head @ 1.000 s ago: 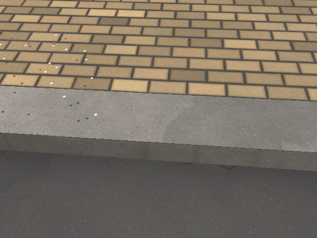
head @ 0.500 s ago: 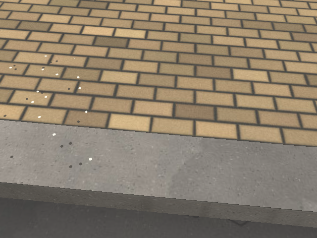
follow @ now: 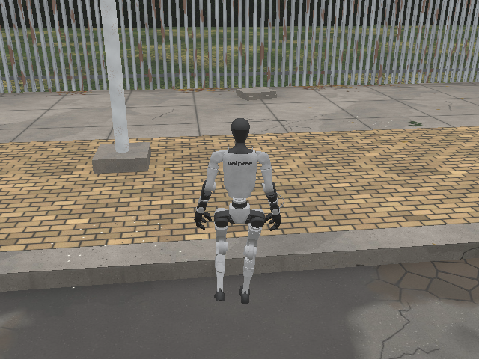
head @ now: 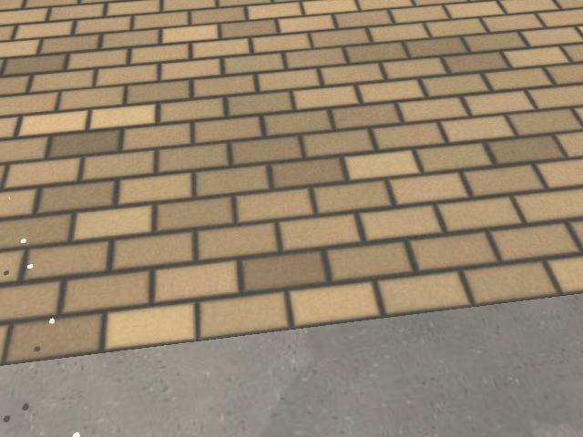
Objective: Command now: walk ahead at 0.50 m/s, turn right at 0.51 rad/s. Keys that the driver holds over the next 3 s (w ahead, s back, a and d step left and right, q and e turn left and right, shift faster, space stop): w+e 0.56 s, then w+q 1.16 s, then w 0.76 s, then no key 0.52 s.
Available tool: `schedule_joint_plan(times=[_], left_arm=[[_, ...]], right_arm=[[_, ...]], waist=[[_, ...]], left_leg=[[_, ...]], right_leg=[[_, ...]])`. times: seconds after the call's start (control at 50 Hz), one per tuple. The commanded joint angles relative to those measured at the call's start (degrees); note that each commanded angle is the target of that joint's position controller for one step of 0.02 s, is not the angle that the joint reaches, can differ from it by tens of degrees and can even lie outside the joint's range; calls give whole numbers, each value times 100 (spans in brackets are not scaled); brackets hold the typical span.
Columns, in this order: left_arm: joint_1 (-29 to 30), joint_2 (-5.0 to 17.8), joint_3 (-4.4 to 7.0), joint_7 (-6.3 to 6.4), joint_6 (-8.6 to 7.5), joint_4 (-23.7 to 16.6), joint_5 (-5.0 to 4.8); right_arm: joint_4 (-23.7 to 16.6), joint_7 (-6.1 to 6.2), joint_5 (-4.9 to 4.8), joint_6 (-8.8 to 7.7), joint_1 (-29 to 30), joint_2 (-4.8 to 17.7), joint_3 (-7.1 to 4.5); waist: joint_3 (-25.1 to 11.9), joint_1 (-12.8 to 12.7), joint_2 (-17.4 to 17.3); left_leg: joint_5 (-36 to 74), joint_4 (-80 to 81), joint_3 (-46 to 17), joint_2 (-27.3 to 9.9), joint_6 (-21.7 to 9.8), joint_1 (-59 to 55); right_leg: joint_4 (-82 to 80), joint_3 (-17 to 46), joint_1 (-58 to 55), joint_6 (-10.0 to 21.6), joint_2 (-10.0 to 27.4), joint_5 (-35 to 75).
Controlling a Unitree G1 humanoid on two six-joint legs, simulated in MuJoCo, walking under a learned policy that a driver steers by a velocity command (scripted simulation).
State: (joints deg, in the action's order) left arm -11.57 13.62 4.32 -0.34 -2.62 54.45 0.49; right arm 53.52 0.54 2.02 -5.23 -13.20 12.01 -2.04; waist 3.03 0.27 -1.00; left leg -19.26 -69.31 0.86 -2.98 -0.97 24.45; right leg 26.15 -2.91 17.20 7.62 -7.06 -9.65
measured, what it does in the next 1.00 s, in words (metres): climbs: left foot 0.15 m higher, then right foot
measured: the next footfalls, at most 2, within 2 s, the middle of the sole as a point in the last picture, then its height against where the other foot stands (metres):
left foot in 0.48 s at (254, 408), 0.15 m higher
right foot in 1.00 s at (374, 320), level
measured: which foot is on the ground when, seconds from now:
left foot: up 0.00-0.46, down 0.48-1.00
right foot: down 0.00-0.48, up 0.50-0.98, down 1.00-1.00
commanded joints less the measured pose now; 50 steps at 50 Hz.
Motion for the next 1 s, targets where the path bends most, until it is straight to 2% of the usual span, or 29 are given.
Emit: schedule_joint_plan(times=[0.02,0.06,0.12,0.18,0.24,0.3,0.34,0.36,0.38,0.4,0.44,0.46,0.48,0.5,0.52,0.54,0.56,0.6,0.62,0.64,0.68,0.72,0.74,0.78,0.82,0.9,0.94,0.98,1.0], left_arm=[[-228,572,89,56,-112,-254,-39],[-390,787,142,58,-139,-287,-27],[-788,712,136,111,-89,-345,34],[-1529,774,131,173,-110,-323,51],[-2301,827,76,230,-220,-192,91],[-2429,804,-21,277,-323,-31,137],[-2177,814,-55,279,-278,54,38],[-2120,843,-35,355,-236,50,-20],[-1760,943,-14,341,-146,-143,-55],[-1329,798,-46,273,-110,-341,-145],[-1148,1300,108,188,-153,-498,-226],[-949,1600,238,126,-217,-533,-279],[-648,1414,264,44,-337,-652,-240],[-632,402,103,-119,-368,-1145,-142],[-1303,260,64,-198,-326,-1222,127],[-1155,244,60,-226,-280,-1220,240],[-919,28,-10,-196,-189,-1362,291],[-803,-426,-165,-75,-7,-1523,253],[-649,-508,-234,-55,24,-1693,200],[-606,-601,-261,5,41,-1833,180],[-356,-486,-316,87,19,-2082,224],[181,44,-265,12,4,-2259,272],[466,191,-241,-63,10,-2299,264],[743,93,-276,-209,-42,-2199,122],[1201,-182,-334,-286,-83,-2262,41],[1551,-162,-285,-251,-134,-2247,68],[1224,-15,-188,-181,-192,-2179,67],[91,274,-15,-43,-277,-1831,146],[-708,611,89,50,-328,-1775,308]], right_arm=[[-357,-38,122,136,-334,411,-84],[-482,-61,128,212,-170,380,-72],[-698,-47,116,293,238,287,-40],[-1159,17,144,316,1153,322,-70],[-1859,34,177,270,2220,106,88],[-2539,24,167,248,2861,-128,323],[-3031,16,189,300,3205,-282,502],[-3256,-2,227,361,3279,-256,504],[-3206,-67,198,460,2738,-205,521],[-3011,-70,106,507,2266,-228,487],[-2513,30,22,555,527,120,235],[-2260,48,-13,506,-582,385,57],[-2007,63,130,394,-1340,1014,-196],[-1780,78,164,392,-1260,1636,-304],[-1933,88,-11,468,-357,1425,-302],[-1912,94,-104,482,263,885,-186],[-1689,96,-90,423,522,377,-79],[-1071,51,49,238,88,-196,33],[-835,-7,73,102,-47,-241,32],[-653,-65,102,8,-102,-156,-13],[-411,-160,3,-72,-185,81,-98],[-516,-139,-125,-34,-102,291,-175],[-482,-70,-154,-24,-230,354,-194],[-538,12,-216,-110,-713,336,-191],[-577,25,-170,-128,-1120,604,-321],[-641,13,-137,1,-1527,687,-389],[-718,-15,-119,25,-1440,802,-433],[-815,-59,-199,32,-1295,911,-480],[-1035,-83,-241,27,-1189,676,-409]], waist=[[-344,167,114],[-449,148,220],[-648,-62,631],[-419,-430,551],[-84,-725,334],[280,-615,367],[366,-461,348],[312,-429,293],[-89,-199,205],[-332,-54,306],[-1718,704,782],[-2205,1333,823],[-2476,1680,25],[-2501,1090,-2304],[-2459,287,-1857],[-1416,44,-1117],[-403,-153,-544],[-32,-341,-200],[-16,-395,-165],[-123,-506,-572],[-128,-733,-388],[-110,-625,-82],[-149,-500,-190],[-478,-125,-158],[-478,193,-163],[-340,434,-438],[-387,249,-623],[-941,-290,-247],[-1590,-639,180]], left_leg=[[179,297,-173,-235,207,616],[393,608,-50,-216,341,708],[438,-246,149,-211,462,1501],[-377,-2669,17,-285,386,4010],[-1370,-4471,-169,-249,140,6279],[-2023,-4706,-300,-147,-139,7039],[-1975,-3437,-54,-146,-202,6191],[-1663,-2839,-167,-188,-238,5301],[-812,-1762,317,-150,-241,3589],[-595,-1051,573,-1,-331,1860],[-636,-630,498,583,-468,-751],[-610,268,168,592,-500,-1516],[-1762,1511,-1066,-15,-670,-2055],[-1614,3904,-4245,-1448,-898,-2135],[-2420,4892,-6288,-1871,-1039,-1863],[-3359,4828,-5745,-1717,-1129,-1068],[-3674,4561,-4633,-1557,-1054,-117],[-2706,4347,-3308,-1242,-855,854],[-2037,4523,-2773,-1110,-793,975],[-1325,4585,-2624,-1158,-866,694],[-366,4837,-1793,-856,-654,319],[239,5427,-883,-435,-720,336],[675,5598,-625,-315,-935,199],[1776,5882,-572,-309,-1074,-534],[2138,6033,-713,-481,-1070,-1447],[2916,5569,-845,-634,-1010,-2616],[3837,5034,-913,-697,-910,-2407],[4211,3589,-759,-452,-736,-2003],[2750,2316,-656,-210,-658,-1027]], right_leg=[[-1250,1707,-508,931,1512,2287],[-1199,1591,-506,901,1372,2634],[-1053,1887,-943,919,1345,2209],[-940,3059,-2056,1361,1711,804],[-765,3595,-2874,1420,1974,264],[-933,3414,-2507,1014,1936,84],[-1534,3002,-1459,698,1582,-233],[-2073,3118,-970,715,1721,366],[-2602,2590,-421,737,1593,1195],[-2519,1937,212,565,1327,2808],[-862,1638,-73,231,1365,7371],[647,1656,-450,72,1419,8234],[2828,1614,-172,-113,926,6538],[4870,1378,1316,-408,-208,-367],[6121,1822,1997,-298,-72,-514],[6582,1383,2464,-252,212,-273],[6558,1031,2724,-197,493,-89],[7032,1055,2780,-68,465,-332],[6955,1173,2868,15,448,-467],[7692,1182,3286,64,315,-629],[7062,1289,3698,49,480,-312],[4954,635,3022,-249,746,402],[4174,261,2711,-404,843,615],[2931,11,2072,-570,958,926],[1975,9,2001,-606,906,896],[867,-15,1849,-613,706,489],[450,-23,917,-521,522,28],[-209,37,-780,-357,479,225],[-234,989,-2112,-126,1502,-470]])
